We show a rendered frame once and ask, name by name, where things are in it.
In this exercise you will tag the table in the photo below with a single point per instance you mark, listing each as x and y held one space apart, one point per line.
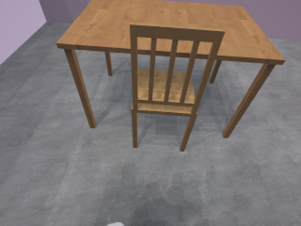
104 26

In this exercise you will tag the chair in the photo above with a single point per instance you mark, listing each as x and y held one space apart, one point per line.
167 92

